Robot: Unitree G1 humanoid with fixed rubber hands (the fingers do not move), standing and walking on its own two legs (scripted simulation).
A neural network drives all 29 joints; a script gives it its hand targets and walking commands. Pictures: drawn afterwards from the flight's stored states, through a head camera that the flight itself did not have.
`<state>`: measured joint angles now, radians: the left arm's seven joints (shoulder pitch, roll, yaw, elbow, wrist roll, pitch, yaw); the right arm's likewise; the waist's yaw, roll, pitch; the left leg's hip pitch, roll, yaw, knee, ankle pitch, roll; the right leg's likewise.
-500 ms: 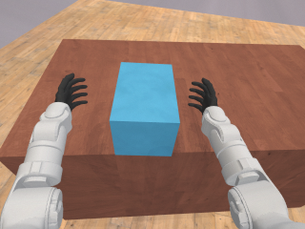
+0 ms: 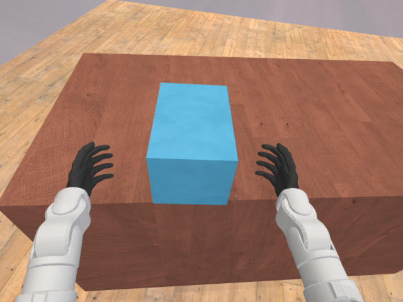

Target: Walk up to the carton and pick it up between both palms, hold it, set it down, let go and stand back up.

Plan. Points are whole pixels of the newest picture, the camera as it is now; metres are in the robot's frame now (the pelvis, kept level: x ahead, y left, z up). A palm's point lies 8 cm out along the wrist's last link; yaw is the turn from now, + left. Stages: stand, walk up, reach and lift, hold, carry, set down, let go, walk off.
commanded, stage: set down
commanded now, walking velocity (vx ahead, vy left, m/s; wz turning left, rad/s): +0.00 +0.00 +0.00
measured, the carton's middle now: (192, 141) +0.51 +0.05 +0.03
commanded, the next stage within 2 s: let go in 1.46 s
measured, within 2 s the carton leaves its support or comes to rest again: neither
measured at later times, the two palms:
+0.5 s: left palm (76, 229) +0.25 +0.25 +0.04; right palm (295, 231) +0.27 -0.17 +0.04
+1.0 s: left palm (80, 261) +0.21 +0.24 -0.02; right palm (303, 266) +0.23 -0.19 -0.02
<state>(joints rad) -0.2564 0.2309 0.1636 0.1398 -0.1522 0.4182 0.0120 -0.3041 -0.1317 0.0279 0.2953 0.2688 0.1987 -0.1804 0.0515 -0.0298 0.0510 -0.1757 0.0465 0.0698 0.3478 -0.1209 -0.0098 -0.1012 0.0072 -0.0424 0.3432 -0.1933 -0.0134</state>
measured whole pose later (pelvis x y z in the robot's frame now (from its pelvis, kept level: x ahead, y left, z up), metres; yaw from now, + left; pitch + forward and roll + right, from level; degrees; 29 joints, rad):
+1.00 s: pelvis +0.04 +0.00 +0.00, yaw -1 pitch -2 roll +0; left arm 0.29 0.25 0.04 0.18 -0.10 0.13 -0.02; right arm 0.30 -0.14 0.03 0.24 0.10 -0.03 -0.05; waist 0.05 -0.01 0.05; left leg -0.10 0.04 0.07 0.29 -0.16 -0.02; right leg -0.01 0.01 -0.02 0.26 -0.21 -0.01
